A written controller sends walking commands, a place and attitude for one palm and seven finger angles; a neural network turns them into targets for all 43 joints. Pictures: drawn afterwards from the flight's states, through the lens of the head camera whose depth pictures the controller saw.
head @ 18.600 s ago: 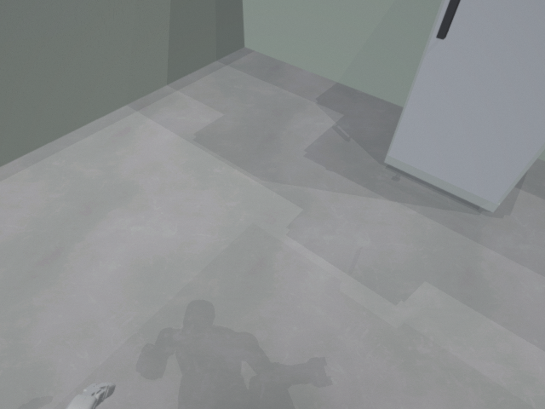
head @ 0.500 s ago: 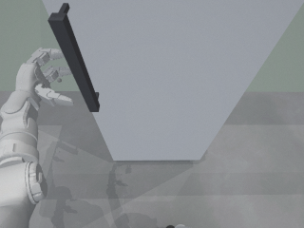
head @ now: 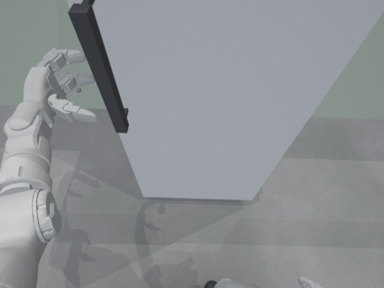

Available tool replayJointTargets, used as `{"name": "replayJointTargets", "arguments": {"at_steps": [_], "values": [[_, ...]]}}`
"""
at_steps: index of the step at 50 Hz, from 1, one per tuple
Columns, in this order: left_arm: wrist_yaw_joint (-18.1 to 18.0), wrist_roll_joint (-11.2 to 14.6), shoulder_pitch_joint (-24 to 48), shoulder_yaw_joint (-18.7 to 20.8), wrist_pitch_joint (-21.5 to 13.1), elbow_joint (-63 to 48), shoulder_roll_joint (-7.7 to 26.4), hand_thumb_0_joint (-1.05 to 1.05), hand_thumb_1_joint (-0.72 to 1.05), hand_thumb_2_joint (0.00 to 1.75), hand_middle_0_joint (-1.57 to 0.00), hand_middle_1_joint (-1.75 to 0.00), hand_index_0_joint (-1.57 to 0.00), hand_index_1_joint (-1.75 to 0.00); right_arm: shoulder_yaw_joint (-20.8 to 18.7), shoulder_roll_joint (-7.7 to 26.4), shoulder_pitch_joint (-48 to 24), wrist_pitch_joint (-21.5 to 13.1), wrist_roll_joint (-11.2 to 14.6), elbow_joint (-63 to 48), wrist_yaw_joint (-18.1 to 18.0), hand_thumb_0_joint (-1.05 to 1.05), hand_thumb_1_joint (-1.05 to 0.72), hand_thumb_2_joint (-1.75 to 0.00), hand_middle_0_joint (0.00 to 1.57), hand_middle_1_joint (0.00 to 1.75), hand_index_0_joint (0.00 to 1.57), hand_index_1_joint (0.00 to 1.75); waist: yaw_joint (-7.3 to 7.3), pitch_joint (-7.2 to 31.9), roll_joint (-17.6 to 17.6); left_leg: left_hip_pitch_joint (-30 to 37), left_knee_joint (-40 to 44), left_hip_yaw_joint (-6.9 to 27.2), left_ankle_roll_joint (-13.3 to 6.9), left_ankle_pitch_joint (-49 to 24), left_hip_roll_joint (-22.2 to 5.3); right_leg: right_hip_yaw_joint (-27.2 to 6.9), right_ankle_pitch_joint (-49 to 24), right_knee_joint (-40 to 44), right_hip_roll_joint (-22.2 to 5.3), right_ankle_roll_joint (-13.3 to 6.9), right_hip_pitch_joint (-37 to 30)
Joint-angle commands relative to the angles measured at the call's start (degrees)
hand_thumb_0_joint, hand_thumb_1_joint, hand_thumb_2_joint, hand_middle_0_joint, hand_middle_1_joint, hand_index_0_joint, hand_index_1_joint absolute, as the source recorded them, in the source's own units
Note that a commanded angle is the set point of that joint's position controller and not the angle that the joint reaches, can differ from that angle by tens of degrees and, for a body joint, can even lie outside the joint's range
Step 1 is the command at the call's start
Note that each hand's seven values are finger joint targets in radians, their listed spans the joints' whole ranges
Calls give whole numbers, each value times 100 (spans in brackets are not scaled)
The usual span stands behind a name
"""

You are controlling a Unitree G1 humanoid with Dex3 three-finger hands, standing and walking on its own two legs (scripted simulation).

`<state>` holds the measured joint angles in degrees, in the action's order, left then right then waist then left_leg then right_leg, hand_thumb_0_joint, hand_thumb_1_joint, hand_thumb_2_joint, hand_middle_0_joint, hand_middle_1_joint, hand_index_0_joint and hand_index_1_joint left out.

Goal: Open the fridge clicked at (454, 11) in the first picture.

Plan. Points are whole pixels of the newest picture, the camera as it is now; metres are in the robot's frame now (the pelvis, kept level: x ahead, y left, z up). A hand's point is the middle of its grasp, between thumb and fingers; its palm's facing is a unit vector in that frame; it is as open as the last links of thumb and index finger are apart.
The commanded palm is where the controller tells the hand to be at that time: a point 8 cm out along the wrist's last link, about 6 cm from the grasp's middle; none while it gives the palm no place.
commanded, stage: move the hooked fingers beside the handle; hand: left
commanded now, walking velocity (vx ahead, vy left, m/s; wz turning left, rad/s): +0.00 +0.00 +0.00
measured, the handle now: (109, 76) +0.52 +0.17 +0.13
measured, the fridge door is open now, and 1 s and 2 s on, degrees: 0 0 0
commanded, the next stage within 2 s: feel for the door with the fingertips in 0.92 s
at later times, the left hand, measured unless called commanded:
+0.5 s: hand (68, 85) +0.48 +0.23 +0.14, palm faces -0.07 -1.00 +0.01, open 14.0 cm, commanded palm +0.45 +0.29 +0.14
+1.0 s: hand (74, 88) +0.47 +0.22 +0.14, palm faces -0.07 -1.00 +0.00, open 14.0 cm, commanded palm +0.45 +0.28 +0.14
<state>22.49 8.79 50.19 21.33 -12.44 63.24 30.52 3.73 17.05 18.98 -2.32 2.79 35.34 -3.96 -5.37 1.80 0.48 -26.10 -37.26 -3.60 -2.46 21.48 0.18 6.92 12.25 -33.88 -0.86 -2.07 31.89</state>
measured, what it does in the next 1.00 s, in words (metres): stands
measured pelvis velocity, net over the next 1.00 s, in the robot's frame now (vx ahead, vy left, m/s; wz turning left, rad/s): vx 0.01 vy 0.02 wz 0.00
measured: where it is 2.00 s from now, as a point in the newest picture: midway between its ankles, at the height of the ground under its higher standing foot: outside the picture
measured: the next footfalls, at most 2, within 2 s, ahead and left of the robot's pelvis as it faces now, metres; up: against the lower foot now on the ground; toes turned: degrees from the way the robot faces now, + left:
none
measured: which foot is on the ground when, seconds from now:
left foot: down 0.00-1.00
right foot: down 0.00-1.00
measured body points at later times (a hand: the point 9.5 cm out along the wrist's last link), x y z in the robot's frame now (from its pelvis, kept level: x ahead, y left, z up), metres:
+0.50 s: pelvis +0.01 +0.01 +0.00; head +0.09 +0.02 +0.45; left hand +0.48 +0.29 +0.15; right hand +0.04 -0.26 -0.11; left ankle -0.04 +0.09 -0.72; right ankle +0.04 -0.10 -0.72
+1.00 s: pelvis +0.01 +0.02 +0.00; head +0.07 +0.02 +0.45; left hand +0.47 +0.28 +0.14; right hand +0.08 -0.24 -0.11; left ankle -0.04 +0.09 -0.72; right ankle +0.04 -0.10 -0.72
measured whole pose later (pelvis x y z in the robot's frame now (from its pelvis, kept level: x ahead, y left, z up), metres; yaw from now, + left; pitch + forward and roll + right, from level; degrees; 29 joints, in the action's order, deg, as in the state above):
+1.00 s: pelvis +0.01 +0.02 +0.00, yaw +0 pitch +10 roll -2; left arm 22.0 10.4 46.9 18.6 -9.9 58.1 27.6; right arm 3.2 16.3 20.1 -1.3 2.3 35.3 -2.6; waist -4.3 3.7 1.7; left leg -24.9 -37.0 -3.8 -3.7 22.5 1.0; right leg 6.4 12.7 -33.0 -1.4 -0.5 30.4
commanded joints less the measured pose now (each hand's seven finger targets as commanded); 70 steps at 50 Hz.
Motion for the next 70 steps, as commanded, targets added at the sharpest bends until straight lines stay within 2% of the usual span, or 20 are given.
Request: {"name": "replayJointTargets", "arguments": {"at_steps": [1, 5, 8, 14, 18, 21, 23, 26, 32, 35, 37, 39, 43, 46, 50, 52, 57, 60, 65, 70], "values": [[-68, 62, 3047, 369, -478, -1125, 2069, 0, -50, 30, -30, -120, -30, -120, -342, 922, 709, -196, 22, -357, -110, 0, -90, -90, 20, 30, 20, 30, -116, 2440, 518, 217, 497, 524, 69, -1743, -13, -669, -1535, 60, 40, 35, -1933], [178, 181, 2567, 304, -402, -665, 1932, 0, -50, 30, -30, -120, -30, -120, -351, 985, 804, -160, 30, -380, -112, 0, -90, -90, 20, 30, 20, 30, -105, 2319, 196, 60, 488, 496, 55, -1862, -31, -616, -1676, 43, 64, 34, -1972], [373, 246, 2240, 491, -297, -604, 2193, 0, -50, 30, -30, -120, -30, -120, -357, 1042, 819, -98, 50, -457, -115, 0, -90, -90, 20, 30, 20, 30, -12, 2327, 82, -167, 498, 427, 37, -1781, -19, -656, -1810, 22, 43, 52, -2136], [436, 307, 2403, 391, -383, -1226, 2061, 0, -50, 30, -30, -120, -30, -120, -411, 1020, 878, -23, 23, -523, -89, 0, -90, -90, 20, 30, 20, 30, -54, 2364, 411, 103, 482, 451, 57, -1898, -53, -627, -1657, 44, 86, 45, -1831], [347, 374, 2529, 628, -524, -1870, 2240, 0, -50, 30, -30, -120, -30, -120, -469, 1002, 933, -30, -4, -500, -81, 0, -90, -90, 20, 30, 20, 30, 11, 2894, 693, 667, 426, 560, 130, -2508, -103, -598, -1833, 11, 122, 17, -1851], [304, 416, 2372, 512, -443, -2151, 1987, 0, -50, 30, -30, -120, -30, -120, -478, 950, 901, -58, -11, -478, -48, 0, -90, -90, 20, 30, 20, 30, 39, 3003, 1001, 1062, 380, 596, 215, -3144, -152, -563, -2008, 42, 136, 9, -1724], [270, 406, 2028, 490, -246, -1598, 1895, 0, -50, 30, -30, -120, -30, -120, -459, 963, 886, -30, 16, -431, -37, 0, -90, -90, 20, 30, 20, 30, -9, 2410, 432, 620, 448, 551, 157, -2768, -150, -531, -1892, 96, 143, 41, -1692], [245, 349, 1827, 356, -27, -1215, 1734, 0, -50, 30, -30, -120, -30, -120, -438, 963, 815, -19, 47, -465, -35, 0, -90, -90, 20, 30, 20, 30, 8, 1883, 368, 323, 537, 507, 123, -2474, -113, -491, -1773, 122, 114, 22, -1619], [255, 387, 1866, 296, -215, -1882, 1626, 0, -50, 30, -30, -120, -30, -120, -463, 943, 749, 0, 8, -623, 10, 0, -90, -90, 20, 30, 20, 30, 62, 2458, 393, 800, 388, 593, 235, -3216, -174, -501, -2028, -12, 134, 9, -1647], [280, 510, 2335, -144, -313, -2308, 1098, 0, -50, 30, -30, -120, -30, -120, -467, 894, 677, -30, 17, -616, 9, 0, -90, -90, 20, 30, 20, 30, -87, 2515, 643, 1225, 329, 652, 291, -3475, -216, -482, -1940, 24, 145, 9, -1380], [219, 480, 2299, 157, -290, -2331, 1384, 0, -50, 30, -30, -120, -30, -120, -476, 907, 668, -56, -8, -560, 14, 0, -90, -90, 20, 30, 20, 30, -6, 2666, 683, 1390, 324, 731, 350, -3589, -227, -471, -1903, 25, 161, 11, -1358], [139, 435, 2294, 145, -202, -2160, 1348, 0, -50, 30, -30, -120, -30, -120, -455, 883, 630, -55, 10, -512, 3, 0, -90, -90, 20, 30, 20, 30, -34, 2437, 498, 1189, 381, 720, 332, -3347, -211, -441, -1796, 57, 151, 21, -1364], [-14, 295, 2298, -224, -35, -1822, 910, 0, -50, 30, -30, -120, -30, -120, -425, 850, 621, -77, 2, -425, 33, 0, -90, -90, 20, 30, 20, 30, -91, 2006, 758, 1185, 420, 788, 410, -3346, -221, -375, -1487, 98, 136, 7, -975], [-100, 283, 2119, -145, -26, -1662, 933, 0, -50, 30, -30, -120, -30, -120, -440, 883, 659, -77, -12, -439, 54, 0, -90, -90, 20, 30, 20, 30, -45, 2085, 493, 1127, 401, 799, 386, -3314, -226, -373, -1491, 67, 137, 5, -1052], [-145, 289, 2217, 214, -187, -1475, 1390, 0, -50, 30, -30, -120, -30, -120, -421, 929, 669, -49, -18, -453, 25, 0, -90, -90, 20, 30, 20, 30, 9, 2127, 4, 587, 465, 691, 263, -2684, -159, -437, -1570, 20, 113, -10, -1558], [-155, 229, 2453, 80, -292, -1638, 1260, 0, -50, 30, -30, -120, -30, -120, -400, 879, 620, -68, -23, -498, 22, 0, -90, -90, 20, 30, 20, 30, 15, 2269, 365, 688, 492, 688, 280, -2658, -136, -465, -1545, -8, 99, -12, -1529], [-212, 222, 2459, 27, -459, -1882, 1142, 0, -50, 30, -30, -120, -30, -120, -437, 860, 654, -116, -40, -472, 36, 0, -90, -90, 20, 30, 20, 30, 41, 2517, 541, 921, 455, 697, 294, -2804, -154, -492, -1570, 10, 120, -5, -1524], [-229, 271, 2524, -145, -410, -1788, 907, 0, -50, 30, -30, -120, -30, -120, -436, 858, 657, -119, -26, -415, 19, 0, -90, -90, 20, 30, 20, 30, -53, 2338, 446, 757, 479, 637, 221, -2541, -130, -487, -1527, 57, 113, 0, -1562], [-379, 213, 2255, 169, -262, -1446, 1209, 0, -50, 30, -30, -120, -30, -120, -432, 886, 702, -109, -27, -394, 1, 0, -90, -90, 20, 30, 20, 30, 36, 2134, -4, 197, 605, 514, 94, -1885, -64, -513, -1496, 79, 88, 3, -1930], [-506, 97, 2462, 118, -399, -1592, 1240, 0, -50, 30, -30, -120, -30, -120, -431, 849, 683, -136, -29, -424, -1, 0, -90, -90, 20, 30, 20, 30, 24, 2218, 242, 194, 574, 451, 68, -1844, -33, -590, -1567, 61, 67, 0, -1991]]}}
